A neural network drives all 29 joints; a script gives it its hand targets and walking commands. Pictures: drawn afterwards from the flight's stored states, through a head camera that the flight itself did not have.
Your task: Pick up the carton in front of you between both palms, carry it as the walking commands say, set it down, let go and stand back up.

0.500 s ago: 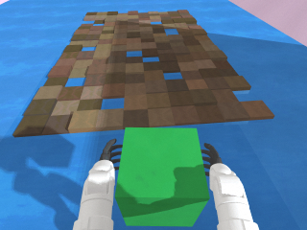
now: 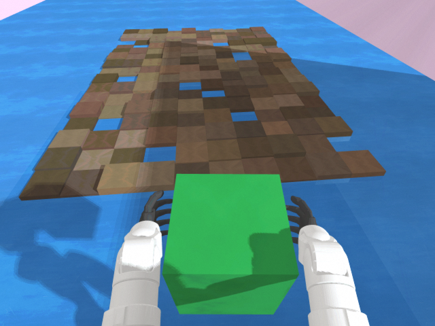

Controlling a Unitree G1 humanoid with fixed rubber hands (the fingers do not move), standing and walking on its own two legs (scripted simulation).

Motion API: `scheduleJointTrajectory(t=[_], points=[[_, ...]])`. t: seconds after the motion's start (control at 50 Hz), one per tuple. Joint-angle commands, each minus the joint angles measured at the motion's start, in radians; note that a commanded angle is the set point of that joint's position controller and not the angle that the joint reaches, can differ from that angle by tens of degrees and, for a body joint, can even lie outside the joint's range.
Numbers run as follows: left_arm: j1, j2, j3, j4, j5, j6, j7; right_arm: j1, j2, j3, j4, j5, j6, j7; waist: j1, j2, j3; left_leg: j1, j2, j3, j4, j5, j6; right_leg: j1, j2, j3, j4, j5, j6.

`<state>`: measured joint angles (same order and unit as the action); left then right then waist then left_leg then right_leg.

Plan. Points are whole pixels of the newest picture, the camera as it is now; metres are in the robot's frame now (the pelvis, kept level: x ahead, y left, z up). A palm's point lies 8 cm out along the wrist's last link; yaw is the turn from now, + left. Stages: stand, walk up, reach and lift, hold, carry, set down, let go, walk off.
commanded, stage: hold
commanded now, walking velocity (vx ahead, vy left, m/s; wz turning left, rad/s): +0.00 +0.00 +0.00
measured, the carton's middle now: (227, 247) +0.30 +0.00 -0.03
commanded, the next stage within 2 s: carry in 1.30 s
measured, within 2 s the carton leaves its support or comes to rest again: neither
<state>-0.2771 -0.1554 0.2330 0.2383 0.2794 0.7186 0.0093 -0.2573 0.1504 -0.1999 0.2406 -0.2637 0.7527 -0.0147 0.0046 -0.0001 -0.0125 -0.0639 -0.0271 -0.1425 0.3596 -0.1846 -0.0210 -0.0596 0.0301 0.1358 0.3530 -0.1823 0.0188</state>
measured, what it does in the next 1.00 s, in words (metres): stands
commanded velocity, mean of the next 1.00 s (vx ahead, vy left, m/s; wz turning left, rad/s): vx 0.00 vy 0.00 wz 0.00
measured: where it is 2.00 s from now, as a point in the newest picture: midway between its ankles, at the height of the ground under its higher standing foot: outside the picture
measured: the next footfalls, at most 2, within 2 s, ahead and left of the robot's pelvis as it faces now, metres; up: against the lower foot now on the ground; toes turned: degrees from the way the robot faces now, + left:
right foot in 1.72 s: +0.13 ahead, -0.10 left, +0.00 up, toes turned -8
left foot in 1.98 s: +0.33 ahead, +0.13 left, +0.00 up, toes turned +9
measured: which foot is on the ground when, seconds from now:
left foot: down 0.00-1.00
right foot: down 0.00-1.00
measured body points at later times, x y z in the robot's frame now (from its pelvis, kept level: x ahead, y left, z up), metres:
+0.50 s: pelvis +0.00 +0.00 +0.00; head -0.05 +0.00 +0.45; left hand +0.31 +0.15 +0.05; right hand +0.31 -0.15 +0.04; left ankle +0.02 +0.13 -0.75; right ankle +0.02 -0.13 -0.75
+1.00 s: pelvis +0.00 +0.00 +0.00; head -0.04 +0.00 +0.45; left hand +0.30 +0.15 +0.04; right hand +0.30 -0.15 +0.04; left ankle +0.02 +0.13 -0.75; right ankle +0.02 -0.13 -0.75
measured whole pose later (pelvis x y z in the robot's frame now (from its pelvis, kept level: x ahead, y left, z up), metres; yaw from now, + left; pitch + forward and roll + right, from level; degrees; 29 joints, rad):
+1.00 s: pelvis +0.00 +0.00 +0.00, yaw +0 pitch -7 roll +0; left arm -0.27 -0.15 0.22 0.24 0.29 0.75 0.00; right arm -0.25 0.15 -0.19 0.23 -0.28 0.79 -0.01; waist 0.00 0.00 0.02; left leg -0.04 -0.03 -0.13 0.34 -0.18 -0.02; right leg -0.04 0.03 0.13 0.34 -0.18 0.02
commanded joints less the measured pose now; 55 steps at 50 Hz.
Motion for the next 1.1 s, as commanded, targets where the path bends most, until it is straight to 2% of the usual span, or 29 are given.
scheduleJointTrajectory(t=[0.0,0.04,0.16,0.4,0.52,0.6,0.76,0.96,1.08], points=[[-0.475,-0.913,-0.452,0.148,-0.208,0.021,-0.267,-0.598,0.866,0.441,0.034,0.217,-0.025,0.263,-0.010,0.006,-0.072,-0.027,-0.064,0.093,-0.079,-0.048,0.003,-0.005,0.069,-0.090,-0.068,-0.063,-0.007],[-0.528,-0.944,-0.459,0.153,-0.220,0.011,-0.278,-0.654,0.896,0.447,0.038,0.226,-0.034,0.276,-0.005,-0.001,-0.085,-0.034,-0.062,0.098,-0.077,-0.082,0.008,-0.005,0.067,-0.093,-0.064,-0.097,-0.006],[-0.598,-0.990,-0.501,0.106,-0.244,-0.005,-0.291,-0.705,0.944,0.497,0.012,0.254,-0.048,0.291,-0.002,0.002,-0.197,0.006,-0.059,0.092,-0.062,-0.007,0.011,0.028,0.065,-0.090,-0.049,-0.016,-0.003],[-0.447,-0.937,-0.484,0.094,-0.223,0.014,-0.273,-0.560,0.910,0.493,-0.007,0.244,-0.030,0.264,-0.001,-0.004,-0.184,0.044,-0.070,0.091,-0.064,0.137,0.002,0.056,0.070,-0.080,-0.062,0.130,0.006],[-0.415,-0.944,-0.537,-0.006,-0.259,0.016,-0.272,-0.511,0.924,0.536,-0.096,0.272,-0.028,0.255,-0.010,-0.003,-0.230,0.082,-0.077,0.082,-0.061,0.259,-0.003,0.103,0.072,-0.072,-0.060,0.263,0.011],[-0.394,-0.939,-0.568,-0.060,-0.273,0.017,-0.263,-0.486,0.920,0.561,-0.149,0.289,-0.027,0.247,-0.010,0.004,-0.253,0.090,-0.077,0.077,-0.057,0.298,-0.005,0.118,0.073,-0.068,-0.054,0.302,0.011],[-0.351,-0.910,-0.532,-0.016,-0.250,0.023,-0.257,-0.468,0.877,0.535,-0.124,0.266,-0.018,0.250,0.000,-0.003,-0.175,0.055,-0.077,0.079,-0.068,0.219,-0.001,0.077,0.075,-0.074,-0.063,0.201,0.008],[-0.463,-0.952,-0.555,-0.012,-0.267,0.009,-0.269,-0.556,0.908,0.537,-0.096,0.271,-0.037,0.264,-0.006,0.011,-0.210,0.051,-0.072,0.084,-0.053,0.138,0.001,0.052,0.075,-0.081,-0.049,0.113,-0.002],[-0.506,-0.956,-0.525,0.052,-0.249,0.004,-0.272,-0.611,0.906,0.507,-0.041,0.254,-0.044,0.269,-0.005,0.012,-0.185,0.016,-0.067,0.089,-0.054,0.039,0.003,0.024,0.071,-0.085,-0.047,0.018,-0.008]])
